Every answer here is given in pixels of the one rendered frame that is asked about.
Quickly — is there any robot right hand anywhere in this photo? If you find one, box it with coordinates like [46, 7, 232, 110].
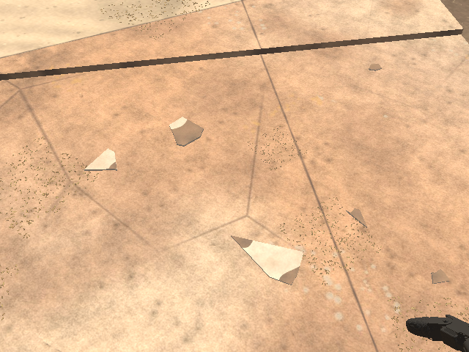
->
[406, 315, 469, 352]

